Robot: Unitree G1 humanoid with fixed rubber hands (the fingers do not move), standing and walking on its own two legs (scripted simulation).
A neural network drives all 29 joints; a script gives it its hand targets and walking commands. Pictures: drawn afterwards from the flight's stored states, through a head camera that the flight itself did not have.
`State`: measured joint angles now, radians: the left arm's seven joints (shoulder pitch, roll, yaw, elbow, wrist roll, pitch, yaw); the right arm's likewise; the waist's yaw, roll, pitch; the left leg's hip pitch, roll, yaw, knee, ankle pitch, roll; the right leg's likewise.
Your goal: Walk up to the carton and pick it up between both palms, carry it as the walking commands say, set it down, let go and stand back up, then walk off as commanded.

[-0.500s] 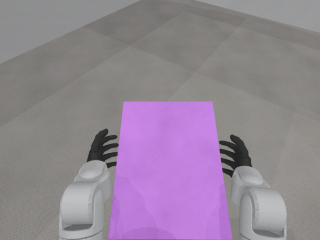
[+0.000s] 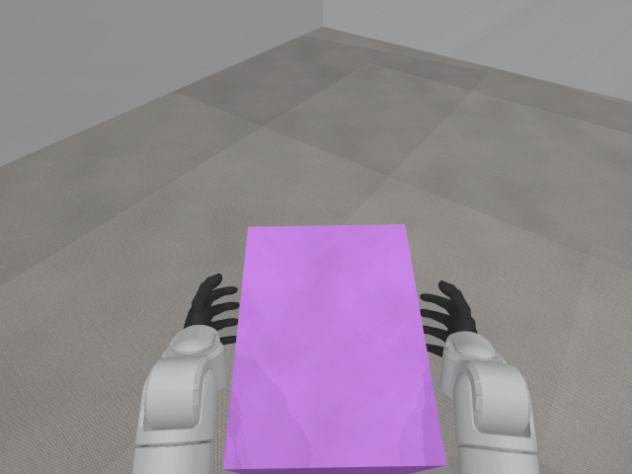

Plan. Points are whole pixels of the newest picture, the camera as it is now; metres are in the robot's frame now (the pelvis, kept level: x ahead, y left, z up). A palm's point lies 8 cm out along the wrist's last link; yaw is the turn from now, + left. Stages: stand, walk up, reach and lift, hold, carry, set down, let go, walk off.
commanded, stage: carry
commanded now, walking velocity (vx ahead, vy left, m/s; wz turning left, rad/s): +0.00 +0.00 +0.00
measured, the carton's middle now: (328, 349) +0.31 +0.00 -0.02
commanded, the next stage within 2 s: hold in 1.16 s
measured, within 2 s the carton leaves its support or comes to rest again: neither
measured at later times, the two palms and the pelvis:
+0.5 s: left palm (198, 368) +0.23 +0.15 +0.08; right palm (477, 374) +0.23 -0.16 +0.08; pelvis -0.03 -0.01 +0.01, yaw +0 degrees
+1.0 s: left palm (198, 383) +0.22 +0.15 +0.06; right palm (475, 386) +0.23 -0.16 +0.06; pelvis -0.04 -0.01 +0.00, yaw +1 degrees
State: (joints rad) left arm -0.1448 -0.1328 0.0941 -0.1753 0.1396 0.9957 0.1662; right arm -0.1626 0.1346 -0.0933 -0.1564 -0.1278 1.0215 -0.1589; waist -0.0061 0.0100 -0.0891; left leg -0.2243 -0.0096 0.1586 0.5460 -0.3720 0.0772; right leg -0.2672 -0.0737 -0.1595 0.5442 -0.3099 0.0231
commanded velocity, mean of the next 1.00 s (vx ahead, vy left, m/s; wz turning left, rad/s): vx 0.00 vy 0.00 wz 0.00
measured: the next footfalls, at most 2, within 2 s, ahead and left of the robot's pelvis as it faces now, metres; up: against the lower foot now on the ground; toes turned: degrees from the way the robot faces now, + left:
none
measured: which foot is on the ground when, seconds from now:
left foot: down 0.00-1.00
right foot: down 0.00-1.00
